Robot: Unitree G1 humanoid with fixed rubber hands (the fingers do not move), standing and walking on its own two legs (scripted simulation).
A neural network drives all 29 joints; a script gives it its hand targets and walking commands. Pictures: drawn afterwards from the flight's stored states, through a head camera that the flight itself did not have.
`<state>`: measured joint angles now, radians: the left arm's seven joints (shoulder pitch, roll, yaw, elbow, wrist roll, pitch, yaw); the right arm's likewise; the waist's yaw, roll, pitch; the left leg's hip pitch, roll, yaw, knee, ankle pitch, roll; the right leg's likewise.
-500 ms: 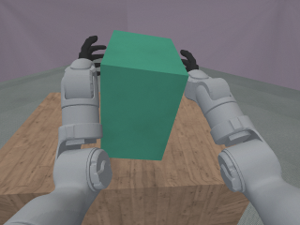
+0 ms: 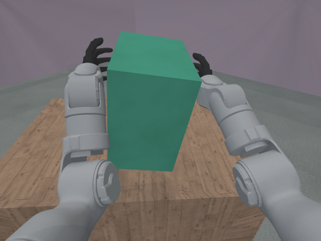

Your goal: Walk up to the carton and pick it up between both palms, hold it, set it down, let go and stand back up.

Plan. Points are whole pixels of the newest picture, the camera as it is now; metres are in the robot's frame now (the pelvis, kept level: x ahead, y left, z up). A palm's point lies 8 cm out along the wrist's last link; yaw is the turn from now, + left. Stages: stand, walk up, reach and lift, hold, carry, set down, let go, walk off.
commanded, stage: hold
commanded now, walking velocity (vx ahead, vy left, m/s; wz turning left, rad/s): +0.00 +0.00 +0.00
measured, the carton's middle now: (146, 101) +0.39 +0.02 +0.24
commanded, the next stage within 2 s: set down in 0.06 s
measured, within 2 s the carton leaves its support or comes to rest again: neither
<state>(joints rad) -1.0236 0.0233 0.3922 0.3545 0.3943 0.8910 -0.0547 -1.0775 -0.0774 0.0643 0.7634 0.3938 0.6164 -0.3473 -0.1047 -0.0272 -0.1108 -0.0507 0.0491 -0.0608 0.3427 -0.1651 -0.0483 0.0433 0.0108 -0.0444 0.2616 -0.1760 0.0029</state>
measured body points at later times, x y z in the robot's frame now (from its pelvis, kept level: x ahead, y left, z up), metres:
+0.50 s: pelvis +0.01 +0.00 +0.00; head -0.10 +0.02 +0.44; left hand +0.37 +0.17 +0.37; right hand +0.39 -0.08 +0.31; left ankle +0.03 +0.15 -0.75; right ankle -0.01 -0.12 -0.75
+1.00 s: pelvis +0.00 -0.01 +0.00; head -0.07 +0.01 +0.44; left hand +0.39 +0.15 +0.31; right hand +0.41 -0.10 +0.24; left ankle +0.03 +0.15 -0.75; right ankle -0.01 -0.12 -0.75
